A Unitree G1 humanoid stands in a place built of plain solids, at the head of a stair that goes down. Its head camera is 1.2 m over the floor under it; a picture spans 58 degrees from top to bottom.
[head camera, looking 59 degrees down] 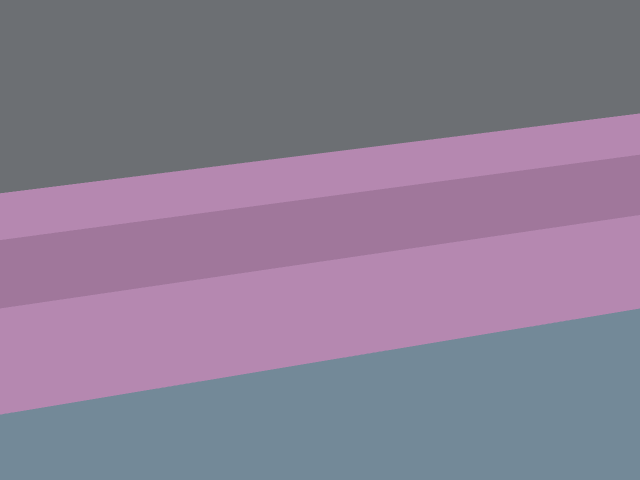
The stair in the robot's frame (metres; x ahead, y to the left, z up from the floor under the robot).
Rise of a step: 0.15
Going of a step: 0.39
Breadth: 8.00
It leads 9 degrees to the left of straight ahead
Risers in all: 4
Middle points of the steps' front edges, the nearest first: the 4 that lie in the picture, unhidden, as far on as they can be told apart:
0.20 0.80 0.00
0.58 0.86 -0.15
0.97 0.92 -0.31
1.36 0.99 -0.46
